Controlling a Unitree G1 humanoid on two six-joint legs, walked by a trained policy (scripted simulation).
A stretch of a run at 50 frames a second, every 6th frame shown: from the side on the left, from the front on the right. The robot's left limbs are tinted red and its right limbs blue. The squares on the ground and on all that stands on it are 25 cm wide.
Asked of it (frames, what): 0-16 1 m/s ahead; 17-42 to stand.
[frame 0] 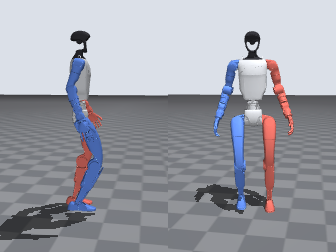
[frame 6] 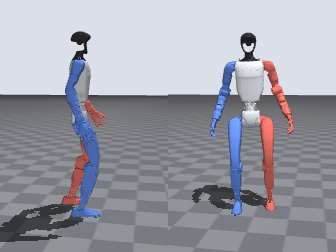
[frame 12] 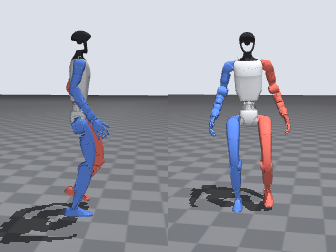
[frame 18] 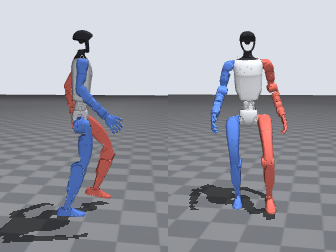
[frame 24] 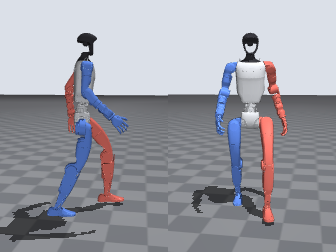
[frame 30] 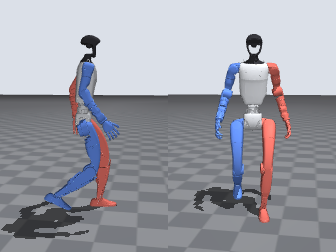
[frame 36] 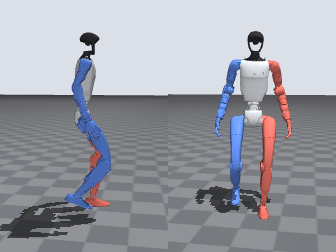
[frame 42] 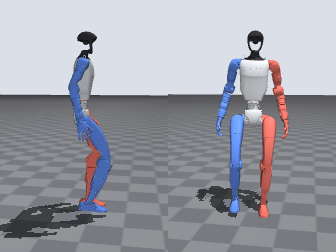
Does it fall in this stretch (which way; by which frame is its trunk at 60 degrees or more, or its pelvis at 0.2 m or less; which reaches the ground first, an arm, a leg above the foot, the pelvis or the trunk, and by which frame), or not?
no
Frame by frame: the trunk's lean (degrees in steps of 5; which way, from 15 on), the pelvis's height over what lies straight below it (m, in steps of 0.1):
0: 0, 0.8
6: 0, 0.8
12: 5, 0.8
18: 0, 0.8
24: 5, 0.8
30: 5, 0.8
36: 5, 0.8
42: 5, 0.8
